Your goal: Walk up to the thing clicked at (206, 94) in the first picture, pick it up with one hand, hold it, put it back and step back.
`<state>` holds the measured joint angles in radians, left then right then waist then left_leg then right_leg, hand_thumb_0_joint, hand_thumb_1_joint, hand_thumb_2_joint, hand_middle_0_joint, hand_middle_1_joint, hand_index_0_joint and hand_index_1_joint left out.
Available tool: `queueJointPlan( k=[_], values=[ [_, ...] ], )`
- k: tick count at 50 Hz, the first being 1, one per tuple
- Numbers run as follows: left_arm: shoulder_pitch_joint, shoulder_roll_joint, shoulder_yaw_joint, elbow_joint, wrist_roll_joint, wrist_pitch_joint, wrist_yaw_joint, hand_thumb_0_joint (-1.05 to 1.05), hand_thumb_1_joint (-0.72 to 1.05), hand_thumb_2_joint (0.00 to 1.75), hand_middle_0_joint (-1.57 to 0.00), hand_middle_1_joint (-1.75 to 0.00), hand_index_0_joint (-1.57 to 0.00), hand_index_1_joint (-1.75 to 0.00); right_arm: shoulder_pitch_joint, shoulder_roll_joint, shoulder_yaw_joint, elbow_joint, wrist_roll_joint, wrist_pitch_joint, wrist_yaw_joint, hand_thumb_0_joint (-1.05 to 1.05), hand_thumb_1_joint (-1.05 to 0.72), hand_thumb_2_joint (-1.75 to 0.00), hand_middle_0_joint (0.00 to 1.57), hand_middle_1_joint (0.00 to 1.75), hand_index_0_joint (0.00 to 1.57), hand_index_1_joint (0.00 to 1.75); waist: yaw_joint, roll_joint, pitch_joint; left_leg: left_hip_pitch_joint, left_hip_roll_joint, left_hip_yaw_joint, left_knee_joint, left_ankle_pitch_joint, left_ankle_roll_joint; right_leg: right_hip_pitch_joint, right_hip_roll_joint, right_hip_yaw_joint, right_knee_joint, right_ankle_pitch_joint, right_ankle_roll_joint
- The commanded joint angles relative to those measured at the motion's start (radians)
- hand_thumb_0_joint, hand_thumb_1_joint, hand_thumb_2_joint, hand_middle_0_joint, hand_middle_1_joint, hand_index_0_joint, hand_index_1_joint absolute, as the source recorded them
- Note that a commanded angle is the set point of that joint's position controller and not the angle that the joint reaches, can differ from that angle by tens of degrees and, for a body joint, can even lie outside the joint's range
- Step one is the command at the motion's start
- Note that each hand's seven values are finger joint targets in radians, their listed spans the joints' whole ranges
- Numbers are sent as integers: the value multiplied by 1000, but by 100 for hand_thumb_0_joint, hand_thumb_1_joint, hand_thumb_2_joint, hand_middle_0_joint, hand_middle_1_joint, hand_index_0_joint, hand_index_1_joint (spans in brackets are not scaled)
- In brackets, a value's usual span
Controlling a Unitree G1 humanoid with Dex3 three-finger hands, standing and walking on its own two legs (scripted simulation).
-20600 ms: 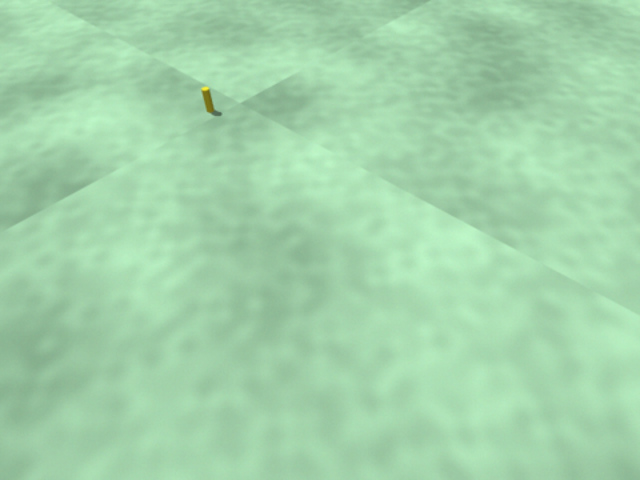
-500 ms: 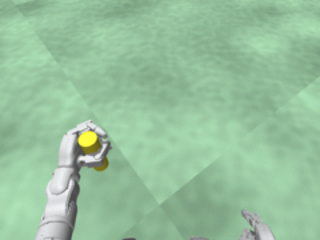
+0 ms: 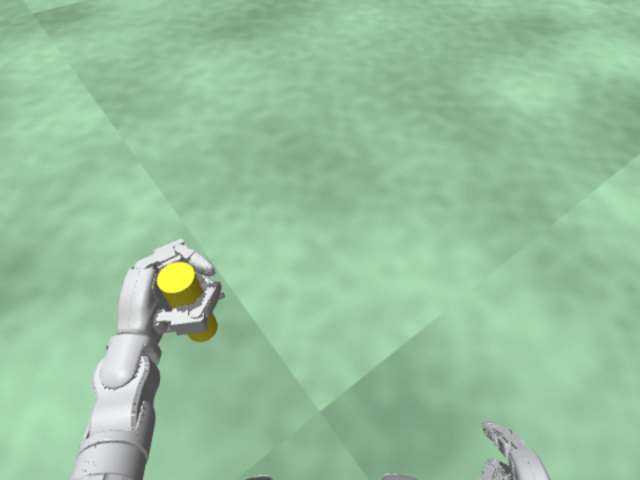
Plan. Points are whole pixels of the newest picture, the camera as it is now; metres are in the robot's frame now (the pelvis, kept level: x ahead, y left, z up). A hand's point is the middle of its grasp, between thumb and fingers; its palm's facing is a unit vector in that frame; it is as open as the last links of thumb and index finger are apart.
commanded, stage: hold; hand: left
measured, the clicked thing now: (190, 305) +0.33 +0.18 +0.02
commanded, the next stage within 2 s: crouch in 0.72 s
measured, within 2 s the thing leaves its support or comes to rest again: neither
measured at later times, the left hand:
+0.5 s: hand (198, 297) +0.32 +0.16 +0.05, palm faces -0.03 -1.00 -0.01, open 5.4 cm
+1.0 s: hand (198, 305) +0.32 +0.16 +0.04, palm faces -0.02 -1.00 -0.01, open 5.5 cm
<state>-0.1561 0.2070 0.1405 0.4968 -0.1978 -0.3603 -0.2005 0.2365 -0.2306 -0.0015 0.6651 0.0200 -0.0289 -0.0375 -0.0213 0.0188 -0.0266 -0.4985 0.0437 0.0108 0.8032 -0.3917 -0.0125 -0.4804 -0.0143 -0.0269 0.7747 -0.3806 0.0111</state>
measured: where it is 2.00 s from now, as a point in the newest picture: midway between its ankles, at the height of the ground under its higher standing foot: outside the picture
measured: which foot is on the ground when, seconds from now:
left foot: down 0.00-1.00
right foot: down 0.00-1.00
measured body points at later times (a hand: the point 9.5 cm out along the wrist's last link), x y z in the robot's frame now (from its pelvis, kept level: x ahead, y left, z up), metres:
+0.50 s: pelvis +0.00 +0.00 +0.00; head +0.03 -0.01 +0.45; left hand +0.32 +0.21 +0.05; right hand +0.13 -0.25 -0.11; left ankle +0.01 +0.13 -0.71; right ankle +0.01 -0.13 -0.71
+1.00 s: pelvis +0.00 +0.00 +0.00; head +0.03 +0.00 +0.45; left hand +0.31 +0.21 +0.04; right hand +0.13 -0.25 -0.11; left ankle +0.01 +0.13 -0.71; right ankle +0.01 -0.13 -0.71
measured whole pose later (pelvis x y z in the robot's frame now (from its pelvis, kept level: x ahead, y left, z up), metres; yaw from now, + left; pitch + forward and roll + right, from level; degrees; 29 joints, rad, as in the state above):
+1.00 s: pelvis +0.00 +0.00 +0.00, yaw +0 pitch +6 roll -1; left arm -0.15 0.20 0.15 0.51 -0.19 -0.37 -0.20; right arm 0.22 -0.23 -0.01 0.66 0.02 -0.04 -0.03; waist -0.02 0.02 -0.03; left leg -0.53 0.04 0.00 0.82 -0.39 -0.02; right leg -0.51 -0.01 -0.03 0.80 -0.39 0.01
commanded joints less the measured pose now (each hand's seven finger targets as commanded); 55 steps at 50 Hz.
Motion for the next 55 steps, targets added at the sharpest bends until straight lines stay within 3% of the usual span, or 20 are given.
queueJointPlan(
  k=[1, 2, 5, 7, 13, 14, 21, 23, 24, 26, 28, 29, 30, 33, 36, 39, 45, 46, 50, 55],
  values=[
    [-301, 152, 67, -236, -16, -87, 6, 0, 61, 122, -133, -139, -134, -138, -28, -133, -54, -120, -1, -45, -10, 0, -90, -90, 20, 30, 20, 30, 2, -2, -281, 131, -31, 0, -109, 213, 18, 94, 18, -6, -103, 241, -19],
    [-284, 143, 58, -228, -16, -85, 3, 0, 62, 122, -133, -138, -134, -137, -34, -135, -54, -126, -2, -44, -9, 0, -90, -90, 20, 30, 20, 30, 2, -9, -243, 113, -31, -1, -111, 206, 17, 92, 20, -9, -105, 233, -19],
    [-300, 157, 62, -270, -16, -87, -1, 0, 61, 122, -132, -137, -133, -136, -29, -137, -57, -130, 1, -46, -5, 0, -90, -90, 20, 30, 20, 30, 4, 23, -309, 147, -26, -1, -109, 245, 13, 103, 23, -8, -95, 266, -24],
    [-291, 126, 40, -230, -18, -82, -4, 0, 62, 122, -132, -137, -133, -136, -31, -137, -56, -127, 0, -46, -6, 0, -90, -90, 20, 30, 20, 30, -8, 3, -259, 131, -22, -7, -114, 224, 12, 71, 27, -14, -94, 243, -24],
    [-294, 156, 70, -260, -21, -96, 1, 0, 61, 122, -133, -139, -135, -137, -29, -140, -58, -128, 0, -55, -4, 0, -90, -90, 20, 30, 20, 30, 2, -1, -299, 132, -26, -6, -106, 198, 14, 79, 25, -9, -93, 220, -22],
    [-285, 145, 53, -281, -25, -96, -3, 0, 61, 120, -132, -137, -133, -136, -29, -136, -53, -133, 1, -54, -3, 0, -90, -90, 20, 30, 20, 30, 4, -2, -321, 141, -26, -7, -104, 222, 14, 106, 23, -10, -92, 244, -20],
    [-294, 131, 49, -219, -19, -80, 1, 0, 60, 120, -129, -135, -130, -134, -20, -139, -55, -111, -2, -52, -7, 0, -89, -90, 20, 30, 20, 30, -13, -26, -255, 119, -22, -7, -93, 250, 19, 68, 24, -10, -86, 276, -18],
    [-294, 168, 85, -254, -22, -86, 2, 0, 62, 121, -131, -137, -132, -136, -26, -139, -58, -120, 0, -51, -5, 0, -90, -90, 20, 30, 20, 30, 7, -7, -285, 117, -29, -1, -92, 242, 19, 90, 19, -5, -95, 271, -18],
    [-258, 152, 70, -215, -19, -81, -4, 0, 60, 121, -132, -138, -133, -136, -29, -135, -54, -124, -1, -50, -6, 0, -90, -90, 20, 30, 20, 30, 8, -25, -265, 112, -30, 1, -93, 236, 20, 94, 18, -4, -99, 265, -15],
    [-324, 160, 62, -309, -24, -93, -7, 0, 60, 121, -132, -138, -133, -136, -39, -133, -54, -130, 0, -53, -6, 0, -90, -90, 20, 30, 20, 30, 6, 12, -290, 131, -35, 5, -95, 238, 18, 106, 14, 2, -103, 274, -16],
    [-235, 132, 60, -211, -25, -74, -11, 0, 60, 121, -132, -138, -133, -137, -38, -133, -53, -129, 1, -49, -7, 0, -90, -90, 20, 30, 20, 30, 1, -28, -261, 112, -30, 2, -100, 219, 20, 89, 20, -4, -104, 250, -15],
    [-302, 157, 69, -291, -27, -81, -7, 0, 59, 120, -131, -136, -132, -135, -45, -136, -55, -132, 2, -51, -7, 0, -89, -90, 20, 30, 20, 30, 4, -2, -269, 114, -33, 6, -103, 203, 19, 89, 17, 0, -111, 238, -17],
    [-262, 130, 52, -220, -22, -74, -8, 0, 60, 120, -131, -137, -132, -136, -44, -133, -53, -131, 0, -52, -9, 0, -90, -90, 20, 30, 20, 30, -7, -26, -256, 109, -32, 6, -100, 194, 22, 79, 17, 0, -112, 233, -13],
    [-296, 171, 79, -305, -22, -84, -2, 0, 57, 119, -130, -135, -130, -134, -44, -137, -56, -133, 3, -52, -7, 0, -90, -90, 20, 30, 20, 30, 6, 7, -279, 126, -31, 3, -107, 208, 18, 90, 19, -4, -103, 237, -19],
    [-260, 126, 51, -274, -30, -82, -8, 0, 61, 120, -131, -136, -132, -135, -51, -134, -52, -144, 4, -56, -7, 0, -90, -90, 20, 30, 20, 30, 1, -25, -265, 114, -31, 3, -108, 185, 21, 87, 18, -3, -110, 219, -16],
    [-280, 158, 64, -291, -20, -85, -1, 0, 59, 118, -129, -134, -130, -133, -36, -138, -54, -129, 3, -53, -13, 0, -90, -90, 20, 30, 20, 30, -1, 0, -297, 142, -30, 0, -106, 216, 18, 95, 20, -4, -103, 243, -19],
    [-264, 130, 48, -227, -12, -78, 4, 0, 61, 123, -129, -132, -129, -131, -37, -143, -59, -124, 1, -53, -10, 0, -88, -90, 20, 30, 20, 30, -15, -28, -225, 105, -26, -5, -102, 207, 20, 51, 22, -12, -95, 234, -20],
    [-260, 132, 55, -236, -12, -84, 7, 0, 61, 124, -129, -133, -130, -132, -42, -135, -57, -125, -1, -53, -7, 0, -88, -90, 20, 30, 20, 30, -2, -25, -225, 86, -30, 0, -92, 199, 21, 56, 17, -7, -96, 231, -19],
    [-235, 100, 56, -124, -15, -110, 0, 0, 58, 125, -132, -137, -133, -135, -46, -136, -59, -120, -8, -60, 6, 0, -89, -90, 20, 30, 20, 30, -20, -41, -187, 24, -29, -5, -66, 132, 25, -18, 18, -8, -66, 171, -19],
    [-283, 124, 95, -84, -5, -196, 3, 0, 60, 125, -130, -138, -132, -136, -36, -142, -68, -114, -20, -69, 22, 0, -89, -90, 20, 30, 20, 30, -16, -32, -254, -79, -32, -10, 38, 114, 23, -99, 16, 0, 32, 153, -25]
  ],
)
